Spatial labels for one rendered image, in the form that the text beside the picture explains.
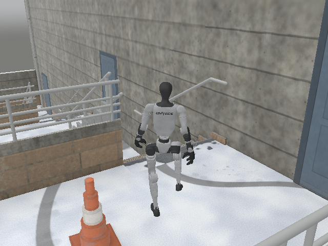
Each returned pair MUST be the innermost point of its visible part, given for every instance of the left robot hand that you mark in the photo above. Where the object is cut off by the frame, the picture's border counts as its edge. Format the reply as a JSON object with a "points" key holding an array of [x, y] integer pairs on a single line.
{"points": [[141, 141]]}

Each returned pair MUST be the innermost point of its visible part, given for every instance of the right robot upper arm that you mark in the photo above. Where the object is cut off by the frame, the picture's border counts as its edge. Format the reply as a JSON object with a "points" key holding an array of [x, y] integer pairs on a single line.
{"points": [[183, 118]]}

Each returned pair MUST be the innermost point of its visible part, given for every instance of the robot left forearm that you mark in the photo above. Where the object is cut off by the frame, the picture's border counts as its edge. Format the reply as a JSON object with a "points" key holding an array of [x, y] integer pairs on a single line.
{"points": [[139, 134]]}

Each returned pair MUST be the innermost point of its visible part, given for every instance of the robot head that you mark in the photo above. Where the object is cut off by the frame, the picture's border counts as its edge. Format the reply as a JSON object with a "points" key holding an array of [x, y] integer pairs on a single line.
{"points": [[165, 90]]}

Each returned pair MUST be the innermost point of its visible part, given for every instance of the left robot upper arm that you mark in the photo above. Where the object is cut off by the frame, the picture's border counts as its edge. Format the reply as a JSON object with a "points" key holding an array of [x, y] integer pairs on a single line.
{"points": [[145, 117]]}

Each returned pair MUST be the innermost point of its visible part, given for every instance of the robot right forearm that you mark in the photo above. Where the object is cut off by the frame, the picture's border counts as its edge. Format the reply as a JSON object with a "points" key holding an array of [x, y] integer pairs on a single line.
{"points": [[188, 141]]}

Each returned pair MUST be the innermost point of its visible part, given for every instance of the right robot hand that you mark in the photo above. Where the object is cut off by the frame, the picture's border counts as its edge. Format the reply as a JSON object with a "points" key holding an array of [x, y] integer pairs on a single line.
{"points": [[191, 158]]}

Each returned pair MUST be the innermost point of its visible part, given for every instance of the robot right thigh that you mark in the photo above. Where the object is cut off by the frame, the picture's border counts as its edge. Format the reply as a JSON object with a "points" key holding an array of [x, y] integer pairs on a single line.
{"points": [[175, 149]]}

